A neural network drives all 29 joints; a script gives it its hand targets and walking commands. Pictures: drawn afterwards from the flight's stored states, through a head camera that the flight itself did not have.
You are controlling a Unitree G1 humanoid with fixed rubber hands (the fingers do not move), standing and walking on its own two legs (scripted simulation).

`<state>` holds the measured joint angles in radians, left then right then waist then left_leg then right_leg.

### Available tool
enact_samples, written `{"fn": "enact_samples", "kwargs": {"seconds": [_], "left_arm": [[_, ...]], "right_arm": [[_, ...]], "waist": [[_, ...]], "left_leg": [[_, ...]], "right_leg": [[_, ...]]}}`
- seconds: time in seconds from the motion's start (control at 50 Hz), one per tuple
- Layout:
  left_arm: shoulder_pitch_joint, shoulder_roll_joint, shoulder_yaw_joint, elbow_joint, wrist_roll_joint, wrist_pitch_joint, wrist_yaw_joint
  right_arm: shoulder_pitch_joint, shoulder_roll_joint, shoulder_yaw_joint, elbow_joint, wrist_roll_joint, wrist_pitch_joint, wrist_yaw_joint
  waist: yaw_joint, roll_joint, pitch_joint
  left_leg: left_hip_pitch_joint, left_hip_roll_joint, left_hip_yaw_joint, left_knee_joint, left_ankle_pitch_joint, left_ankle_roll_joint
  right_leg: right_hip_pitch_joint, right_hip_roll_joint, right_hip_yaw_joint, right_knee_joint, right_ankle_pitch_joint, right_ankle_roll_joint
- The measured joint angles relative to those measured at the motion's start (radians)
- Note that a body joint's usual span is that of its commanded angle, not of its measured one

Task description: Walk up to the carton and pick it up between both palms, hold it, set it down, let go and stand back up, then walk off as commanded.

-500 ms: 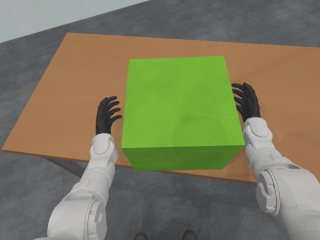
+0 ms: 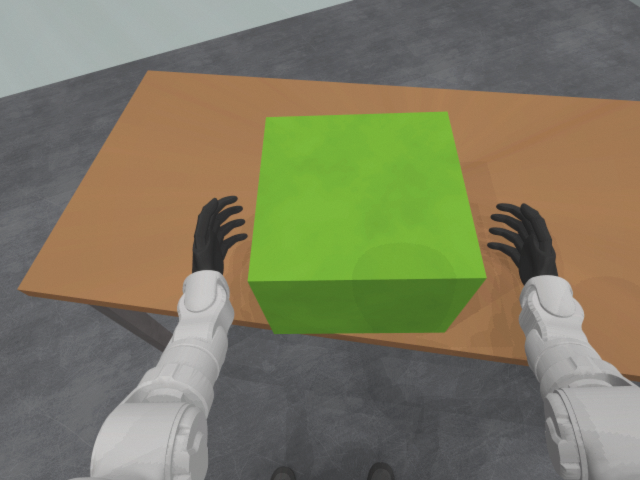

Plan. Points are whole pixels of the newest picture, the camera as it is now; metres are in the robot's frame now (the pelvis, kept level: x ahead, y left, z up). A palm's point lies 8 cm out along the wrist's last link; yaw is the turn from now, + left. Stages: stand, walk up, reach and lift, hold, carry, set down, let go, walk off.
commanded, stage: set down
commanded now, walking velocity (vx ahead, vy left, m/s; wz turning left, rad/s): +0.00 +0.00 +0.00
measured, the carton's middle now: (357, 227) +0.45 +0.01 -0.01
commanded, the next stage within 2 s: none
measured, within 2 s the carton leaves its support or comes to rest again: neither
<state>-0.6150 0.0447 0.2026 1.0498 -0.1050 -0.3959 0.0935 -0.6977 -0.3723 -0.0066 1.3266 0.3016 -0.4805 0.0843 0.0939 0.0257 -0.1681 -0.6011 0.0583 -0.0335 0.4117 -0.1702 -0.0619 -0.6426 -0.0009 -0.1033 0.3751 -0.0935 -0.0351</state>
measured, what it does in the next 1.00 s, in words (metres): stands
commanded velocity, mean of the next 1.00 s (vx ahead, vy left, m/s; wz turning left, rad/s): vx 0.00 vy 0.00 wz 0.00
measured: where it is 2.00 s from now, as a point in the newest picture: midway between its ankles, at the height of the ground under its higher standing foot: outside the picture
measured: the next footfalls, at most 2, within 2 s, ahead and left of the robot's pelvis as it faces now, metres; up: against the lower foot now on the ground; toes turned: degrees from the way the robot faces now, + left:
none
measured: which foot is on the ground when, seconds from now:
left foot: down 0.00-1.00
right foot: down 0.00-1.00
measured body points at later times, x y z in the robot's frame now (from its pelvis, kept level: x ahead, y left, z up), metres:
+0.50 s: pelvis -0.02 +0.00 +0.00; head +0.02 -0.01 +0.45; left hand +0.31 +0.20 +0.01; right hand +0.32 -0.26 +0.00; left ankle -0.01 +0.16 -0.73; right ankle +0.03 -0.10 -0.74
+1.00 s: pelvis +0.00 +0.00 +0.01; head -0.01 +0.01 +0.46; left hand +0.25 +0.22 +0.00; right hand +0.23 -0.26 -0.01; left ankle -0.01 +0.16 -0.73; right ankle +0.03 -0.09 -0.74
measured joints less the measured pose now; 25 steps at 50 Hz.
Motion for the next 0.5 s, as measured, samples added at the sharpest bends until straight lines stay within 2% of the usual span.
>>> {"fn": "enact_samples", "kwargs": {"seconds": [0.1, 0.2, 0.5], "left_arm": [[0.054, 0.0, 0.0, -0.004, 0.0, 0.002, 0.0], [0.133, 0.0, -0.014, -0.062, 0.0, 0.01, 0.003], [0.247, 0.003, -0.047, -0.151, -0.006, 0.045, 0.016]], "right_arm": [[0.061, 0.0, 0.0, -0.038, 0.001, -0.003, 0.008], [0.125, 0.0, 0.0, -0.081, 0.002, -0.002, 0.022], [0.309, 0.0, 0.0, -0.246, 0.002, 0.056, 0.053]], "waist": [[-0.005, 0.0, 0.009], [-0.019, 0.0, 0.022], [-0.052, -0.006, 0.065]], "left_leg": [[0.033, 0.0, 0.0, 0.0, 0.0, 0.0], [0.076, 0.0, 0.0, 0.0, 0.0, 0.0], [0.188, 0.0, 0.0, 0.0, -0.003, 0.0]], "right_leg": [[0.033, 0.0, 0.0, 0.0, -0.001, 0.0], [0.076, 0.0, 0.0, 0.0, -0.001, -0.002], [0.187, 0.0, 0.0, 0.002, -0.006, -0.002]]}}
